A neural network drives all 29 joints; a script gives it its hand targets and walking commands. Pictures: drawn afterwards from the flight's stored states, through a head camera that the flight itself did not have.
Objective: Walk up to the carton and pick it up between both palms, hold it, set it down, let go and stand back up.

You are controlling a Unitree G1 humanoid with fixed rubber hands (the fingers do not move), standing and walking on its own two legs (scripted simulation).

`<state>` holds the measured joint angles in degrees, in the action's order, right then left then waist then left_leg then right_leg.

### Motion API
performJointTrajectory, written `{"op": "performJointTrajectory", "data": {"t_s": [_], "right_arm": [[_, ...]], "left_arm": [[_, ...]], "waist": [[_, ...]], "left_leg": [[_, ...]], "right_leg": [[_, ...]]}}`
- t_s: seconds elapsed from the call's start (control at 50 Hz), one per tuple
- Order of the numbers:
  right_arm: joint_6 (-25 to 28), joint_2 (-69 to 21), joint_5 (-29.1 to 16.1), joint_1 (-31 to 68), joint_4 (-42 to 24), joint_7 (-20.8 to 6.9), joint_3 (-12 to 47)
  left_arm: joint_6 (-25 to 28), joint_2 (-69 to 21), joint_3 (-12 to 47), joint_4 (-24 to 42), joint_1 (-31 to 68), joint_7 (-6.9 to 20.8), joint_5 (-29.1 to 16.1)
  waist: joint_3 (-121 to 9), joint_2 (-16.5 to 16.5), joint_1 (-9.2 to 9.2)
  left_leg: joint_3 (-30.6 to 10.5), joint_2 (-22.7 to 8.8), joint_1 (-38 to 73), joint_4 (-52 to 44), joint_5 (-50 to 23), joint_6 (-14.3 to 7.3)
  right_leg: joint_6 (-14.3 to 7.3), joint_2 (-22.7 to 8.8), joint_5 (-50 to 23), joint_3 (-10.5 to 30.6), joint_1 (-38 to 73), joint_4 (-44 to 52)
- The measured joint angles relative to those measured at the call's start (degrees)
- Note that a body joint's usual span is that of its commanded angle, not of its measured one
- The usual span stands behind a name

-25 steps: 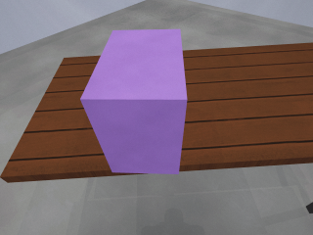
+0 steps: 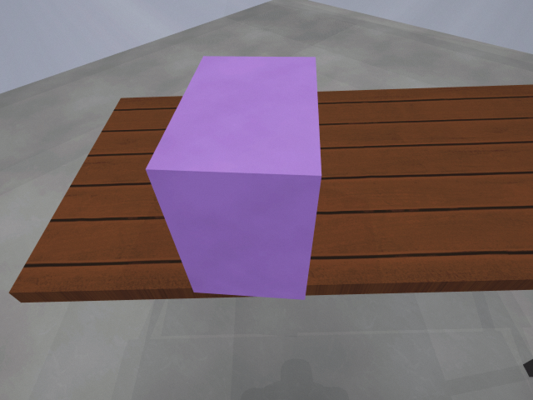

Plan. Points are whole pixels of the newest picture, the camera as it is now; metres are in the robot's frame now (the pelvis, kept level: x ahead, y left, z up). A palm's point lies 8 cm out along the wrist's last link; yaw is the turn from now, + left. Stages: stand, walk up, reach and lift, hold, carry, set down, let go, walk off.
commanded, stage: walk up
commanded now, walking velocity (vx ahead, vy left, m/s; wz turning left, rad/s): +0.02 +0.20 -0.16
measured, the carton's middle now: (253, 176) +0.47 +0.06 +0.10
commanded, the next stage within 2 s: stand in 0.72 s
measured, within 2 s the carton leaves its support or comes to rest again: neither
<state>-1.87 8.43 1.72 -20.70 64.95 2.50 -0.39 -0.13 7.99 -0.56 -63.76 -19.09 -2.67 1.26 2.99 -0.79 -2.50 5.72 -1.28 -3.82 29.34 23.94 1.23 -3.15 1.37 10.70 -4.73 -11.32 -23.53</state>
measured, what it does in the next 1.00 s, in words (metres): steps on the spot: left foot, then right foot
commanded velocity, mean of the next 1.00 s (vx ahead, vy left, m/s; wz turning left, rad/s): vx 0.01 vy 0.01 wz -0.01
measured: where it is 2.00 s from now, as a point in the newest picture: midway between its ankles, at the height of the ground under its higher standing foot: outside the picture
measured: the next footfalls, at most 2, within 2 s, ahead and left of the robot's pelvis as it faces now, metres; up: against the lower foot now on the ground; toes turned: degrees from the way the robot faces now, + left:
left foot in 0.24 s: +0.04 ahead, +0.19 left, +0.00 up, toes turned +0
right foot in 0.52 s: +0.00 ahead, -0.03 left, +0.00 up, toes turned -1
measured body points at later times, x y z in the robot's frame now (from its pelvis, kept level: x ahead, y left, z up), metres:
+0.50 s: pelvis -0.01 +0.09 +0.00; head +0.01 +0.12 +0.45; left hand -0.03 +0.32 -0.17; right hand -0.03 -0.11 -0.15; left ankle +0.00 +0.19 -0.74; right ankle -0.03 -0.04 -0.73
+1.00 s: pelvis -0.01 +0.10 +0.00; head +0.00 +0.11 +0.45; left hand -0.04 +0.31 -0.16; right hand -0.04 -0.11 -0.15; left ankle +0.00 +0.19 -0.74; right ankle -0.04 -0.03 -0.74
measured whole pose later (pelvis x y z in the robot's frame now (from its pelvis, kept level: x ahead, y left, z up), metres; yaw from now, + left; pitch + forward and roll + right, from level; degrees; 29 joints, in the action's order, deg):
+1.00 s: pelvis -0.01 +0.10 +0.00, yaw -1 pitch -1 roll +0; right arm 1.1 7.0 0.4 -19.9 64.2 1.6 0.8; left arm 0.6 7.6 1.8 -66.2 -19.0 -2.3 0.3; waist 1.6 1.1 0.0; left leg 2.9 1.4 -9.8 22.0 11.3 -2.4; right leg 1.5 -2.2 13.8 -2.0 -6.5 -21.5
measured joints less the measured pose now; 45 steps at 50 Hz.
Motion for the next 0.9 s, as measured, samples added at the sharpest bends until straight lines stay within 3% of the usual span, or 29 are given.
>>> {"op": "performJointTrajectory", "data": {"t_s": [0.06,0.12,0.18,0.24,0.26,0.3,0.4,0.46,0.52,0.56,0.66,0.9], "right_arm": [[-1.73,2.41,0.65,0.96,-0.96,-0.75,-1.10],[-1.33,3.93,0.45,2.19,-2.55,-1.33,-1.66],[-0.02,3.16,-0.43,2.77,-3.40,-1.51,-0.97],[0.93,1.84,-0.84,2.23,-3.13,-1.01,-0.15],[1.10,0.93,-0.77,2.04,-2.58,-0.85,0.14],[1.27,-1.10,-0.53,0.79,-2.20,-0.89,0.91],[1.93,-2.76,-0.35,-0.42,-2.44,-1.06,1.86],[3.02,-3.08,-0.54,0.39,-2.88,-1.10,2.06],[3.42,-3.04,-0.92,0.84,-2.95,-0.96,1.90],[3.61,-2.47,-1.23,1.14,-2.66,-0.95,1.68],[3.81,-2.15,-1.30,0.97,-2.18,-0.89,1.48],[3.06,-1.40,-1.22,1.11,-1.19,-0.91,1.21]], "left_arm": [[-0.53,1.40,-0.89,1.00,-0.65,-0.90,0.68],[-0.84,3.19,-1.31,0.99,-1.48,-0.91,0.79],[-0.85,4.39,-0.74,-0.02,-1.40,-0.70,0.07],[-1.40,4.54,-0.39,-0.28,-0.33,0.07,-0.04],[-1.61,4.80,-0.43,-0.33,0.21,0.38,-0.22],[-2.17,5.17,-0.34,-0.32,0.53,0.82,-0.60],[-2.38,3.52,0.58,0.81,1.28,1.82,-0.38],[-1.57,2.77,1.05,0.46,1.06,1.65,-0.51],[-0.54,2.47,1.41,-0.22,0.21,1.00,-1.00],[-0.08,1.88,1.55,-1.17,-0.12,0.59,-1.16],[0.40,1.56,1.78,-2.33,-0.52,0.38,-1.05],[0.66,-0.03,2.28,-2.22,0.28,0.36,-0.97]], "waist": [[0.01,0.50,-0.96],[-0.44,0.58,-0.27],[-1.08,0.91,1.45],[-1.44,0.85,1.78],[-1.39,1.85,1.60],[-2.58,4.13,1.41],[-3.91,3.50,1.66],[-3.24,3.52,2.00],[-2.47,4.22,1.97],[-2.00,3.14,2.03],[-1.99,1.45,2.52],[-1.66,1.83,2.30]], "left_leg": [[-1.38,1.77,-9.07,16.29,1.50,0.84],[-3.37,0.84,-14.43,20.39,-1.36,1.35],[-4.76,-1.04,-13.24,10.75,-1.72,0.95],[-4.52,-1.66,-8.94,-1.91,-7.99,0.64],[-4.29,-1.16,-8.31,-2.93,-11.56,0.09],[-3.47,-0.24,-7.65,-2.89,-11.85,-0.89],[-3.75,0.07,-6.04,-8.29,-13.47,-2.45],[-3.40,1.13,-6.87,-9.09,-14.11,-3.14],[-2.42,2.78,-7.81,-7.81,-13.24,-3.63],[-2.20,2.87,-7.73,-6.95,-12.48,-3.77],[-2.58,2.84,-6.08,-7.78,-12.49,-3.90],[-2.75,2.75,-5.63,-7.32,-12.41,-3.72]], "right_leg": [[1.06,-2.24,-1.17,1.82,-1.59,0.50],[2.48,-3.69,-3.09,3.17,-2.37,2.44],[3.30,-4.10,-3.59,3.20,-2.22,2.86],[4.32,-3.53,-1.60,2.92,-2.87,-0.86],[4.73,-3.92,-0.71,3.23,-3.10,-2.42],[3.99,-4.49,3.39,4.22,-3.24,-4.09],[2.93,-3.48,5.74,2.53,-3.54,-9.84],[2.70,-3.23,6.29,2.39,-2.52,-8.93],[2.63,-3.59,2.38,2.81,1.29,-0.81],[4.12,-3.71,3.64,3.01,3.02,1.73],[4.85,-3.63,3.11,2.73,4.84,2.86],[4.67,-3.55,3.27,2.72,5.26,2.28]]}}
